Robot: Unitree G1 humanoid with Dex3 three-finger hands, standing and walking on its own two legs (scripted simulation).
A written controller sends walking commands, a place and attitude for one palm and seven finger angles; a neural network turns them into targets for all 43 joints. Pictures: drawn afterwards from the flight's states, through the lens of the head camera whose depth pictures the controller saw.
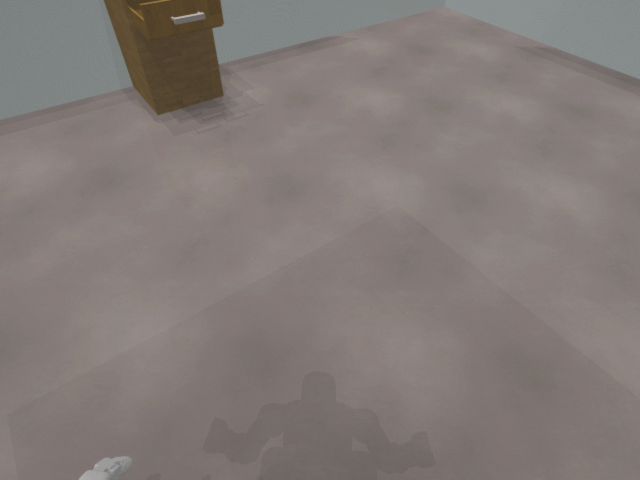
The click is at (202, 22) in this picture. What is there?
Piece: drawer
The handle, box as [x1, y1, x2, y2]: [171, 12, 205, 24]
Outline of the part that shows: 205,18 204,13 197,12 195,14 174,18 171,17 174,23 176,24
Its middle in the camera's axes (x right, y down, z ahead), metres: -0.65 -1.07 +1.87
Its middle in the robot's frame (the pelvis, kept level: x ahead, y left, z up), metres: +2.08 +0.73 -0.19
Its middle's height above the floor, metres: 0.58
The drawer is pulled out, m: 0.23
